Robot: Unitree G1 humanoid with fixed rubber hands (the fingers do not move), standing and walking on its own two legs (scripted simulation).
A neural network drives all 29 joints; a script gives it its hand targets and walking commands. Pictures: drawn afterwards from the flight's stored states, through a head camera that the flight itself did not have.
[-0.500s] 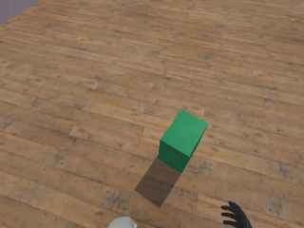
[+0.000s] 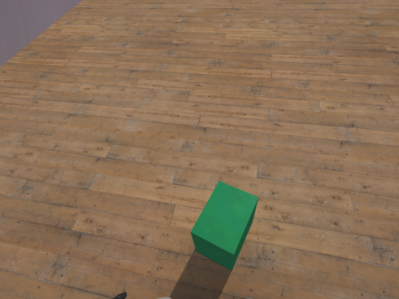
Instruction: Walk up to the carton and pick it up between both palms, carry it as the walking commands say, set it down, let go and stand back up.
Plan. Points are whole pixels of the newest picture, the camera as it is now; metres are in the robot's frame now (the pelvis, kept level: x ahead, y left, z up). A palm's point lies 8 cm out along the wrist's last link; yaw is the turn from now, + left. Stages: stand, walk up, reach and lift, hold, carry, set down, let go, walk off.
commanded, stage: walk up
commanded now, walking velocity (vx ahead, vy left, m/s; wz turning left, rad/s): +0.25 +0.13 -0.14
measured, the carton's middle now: (225, 226) +0.49 -0.06 -0.64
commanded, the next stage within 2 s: none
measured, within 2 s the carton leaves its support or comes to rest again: neither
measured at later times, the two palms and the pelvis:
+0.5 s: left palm out of the picture +0.02 +0.24 -0.15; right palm out of the picture +0.10 -0.19 -0.13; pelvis +0.07 +0.04 +0.00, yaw -2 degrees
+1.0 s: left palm out of the picture +0.06 +0.23 -0.14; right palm out of the picture +0.05 -0.17 -0.15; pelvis +0.09 +0.03 +0.00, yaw -1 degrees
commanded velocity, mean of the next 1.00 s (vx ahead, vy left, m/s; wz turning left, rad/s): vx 0.02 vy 0.01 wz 0.00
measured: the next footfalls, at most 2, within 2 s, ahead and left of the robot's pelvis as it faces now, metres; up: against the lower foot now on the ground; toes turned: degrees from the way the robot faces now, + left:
left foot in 0.28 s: +0.13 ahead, +0.14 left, +0.00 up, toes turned +2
left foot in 1.68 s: +0.18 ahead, +0.30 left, +0.00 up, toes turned -10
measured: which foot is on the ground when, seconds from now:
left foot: up 0.00-0.26, down 0.28-1.00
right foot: down 0.00-1.00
